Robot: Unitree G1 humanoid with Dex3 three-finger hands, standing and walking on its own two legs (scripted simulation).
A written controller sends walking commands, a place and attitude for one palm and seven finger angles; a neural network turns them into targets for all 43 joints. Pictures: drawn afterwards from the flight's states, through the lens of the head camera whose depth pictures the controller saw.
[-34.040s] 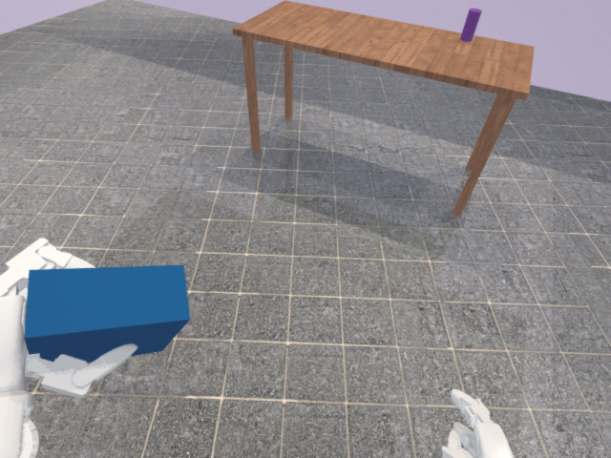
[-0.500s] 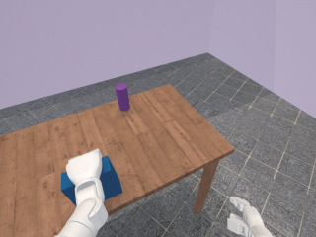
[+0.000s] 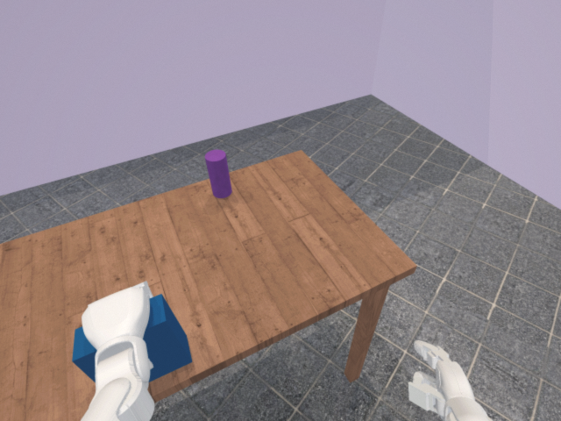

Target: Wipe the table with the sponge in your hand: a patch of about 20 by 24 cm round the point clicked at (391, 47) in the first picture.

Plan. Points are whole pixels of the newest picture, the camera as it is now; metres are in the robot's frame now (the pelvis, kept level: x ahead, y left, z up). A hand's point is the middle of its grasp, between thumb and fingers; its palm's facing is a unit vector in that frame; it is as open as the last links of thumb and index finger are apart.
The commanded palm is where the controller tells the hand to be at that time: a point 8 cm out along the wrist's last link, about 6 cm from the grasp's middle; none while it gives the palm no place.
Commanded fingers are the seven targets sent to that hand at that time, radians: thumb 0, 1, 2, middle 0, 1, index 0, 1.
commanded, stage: wipe forward along the middle lane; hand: left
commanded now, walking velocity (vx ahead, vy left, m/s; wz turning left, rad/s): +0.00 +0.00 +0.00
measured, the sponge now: (142, 353) +0.23 +0.27 -0.06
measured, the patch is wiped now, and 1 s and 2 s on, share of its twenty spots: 1.00 1.00 1.00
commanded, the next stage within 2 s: slide back across to the first lane in 1.58 s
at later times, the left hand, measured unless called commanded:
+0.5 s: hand (131, 318) +0.27 +0.29 -0.02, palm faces -0.11 -0.06 -0.99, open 10.0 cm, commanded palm +0.25 +0.30 +0.01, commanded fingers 0.00 0.10 1.30 -1.20 -1.60 -1.20 -1.60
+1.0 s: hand (121, 292) +0.31 +0.32 -0.02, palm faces -0.15 -0.02 -0.99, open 10.1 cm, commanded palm +0.30 +0.33 +0.02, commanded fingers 0.00 0.10 1.30 -1.20 -1.60 -1.20 -1.60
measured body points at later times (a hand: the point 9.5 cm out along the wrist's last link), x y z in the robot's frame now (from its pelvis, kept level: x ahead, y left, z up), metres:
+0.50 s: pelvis -0.03 -0.02 -0.01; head -0.02 -0.04 +0.44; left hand +0.27 +0.28 +0.04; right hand +0.15 -0.25 -0.13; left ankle -0.02 +0.12 -0.73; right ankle -0.01 -0.09 -0.73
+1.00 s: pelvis -0.05 -0.04 -0.04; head +0.00 -0.05 +0.41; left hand +0.32 +0.32 +0.04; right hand +0.04 -0.31 -0.17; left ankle -0.02 +0.11 -0.73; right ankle -0.01 -0.09 -0.73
